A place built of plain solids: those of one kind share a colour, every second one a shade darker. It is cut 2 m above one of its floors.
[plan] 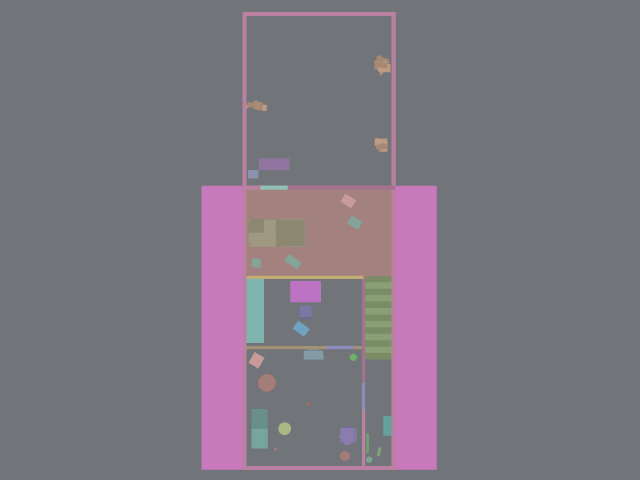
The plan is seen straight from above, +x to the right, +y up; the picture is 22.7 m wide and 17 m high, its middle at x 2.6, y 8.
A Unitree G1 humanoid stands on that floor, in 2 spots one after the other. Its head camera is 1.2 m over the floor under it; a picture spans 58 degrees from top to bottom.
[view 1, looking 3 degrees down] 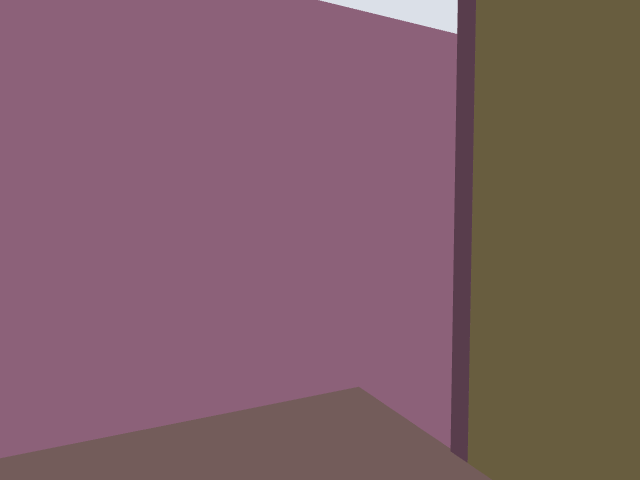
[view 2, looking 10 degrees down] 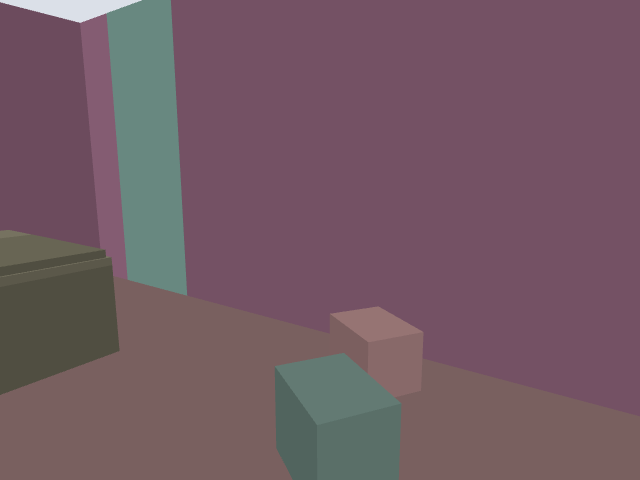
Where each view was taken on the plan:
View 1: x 2.55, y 8.28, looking -26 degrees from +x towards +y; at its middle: wall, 2.88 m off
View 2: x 4.67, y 7.33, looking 125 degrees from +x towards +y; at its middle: wall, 3.03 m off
